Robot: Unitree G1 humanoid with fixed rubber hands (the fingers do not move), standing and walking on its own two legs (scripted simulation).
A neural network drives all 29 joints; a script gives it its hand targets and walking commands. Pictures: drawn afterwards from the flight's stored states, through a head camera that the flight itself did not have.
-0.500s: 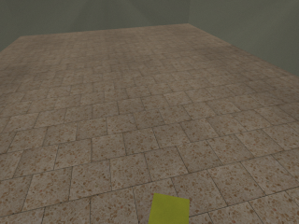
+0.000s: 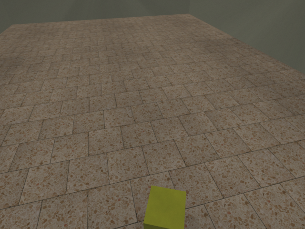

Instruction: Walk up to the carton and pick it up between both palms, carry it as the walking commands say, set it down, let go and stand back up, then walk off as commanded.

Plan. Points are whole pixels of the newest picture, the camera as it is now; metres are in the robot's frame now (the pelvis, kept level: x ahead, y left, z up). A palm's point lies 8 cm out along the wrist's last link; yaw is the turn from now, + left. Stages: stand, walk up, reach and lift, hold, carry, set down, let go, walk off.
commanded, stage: stand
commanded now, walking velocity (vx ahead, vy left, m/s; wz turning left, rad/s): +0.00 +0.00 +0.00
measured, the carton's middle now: (165, 217) +0.44 -0.05 -0.64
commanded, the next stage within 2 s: walk off in 0.50 s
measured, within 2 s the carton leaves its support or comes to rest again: neither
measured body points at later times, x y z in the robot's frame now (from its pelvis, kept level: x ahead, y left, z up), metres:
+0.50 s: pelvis +0.01 +0.01 +0.00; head -0.02 +0.01 +0.45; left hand +0.08 +0.31 -0.13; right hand +0.05 -0.30 -0.13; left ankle -0.01 +0.11 -0.74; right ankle +0.08 -0.08 -0.74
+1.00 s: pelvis +0.02 -0.01 -0.01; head +0.03 +0.00 +0.44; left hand +0.10 +0.25 -0.16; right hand +0.05 -0.32 -0.13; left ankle +0.00 +0.11 -0.74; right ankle +0.03 -0.12 -0.69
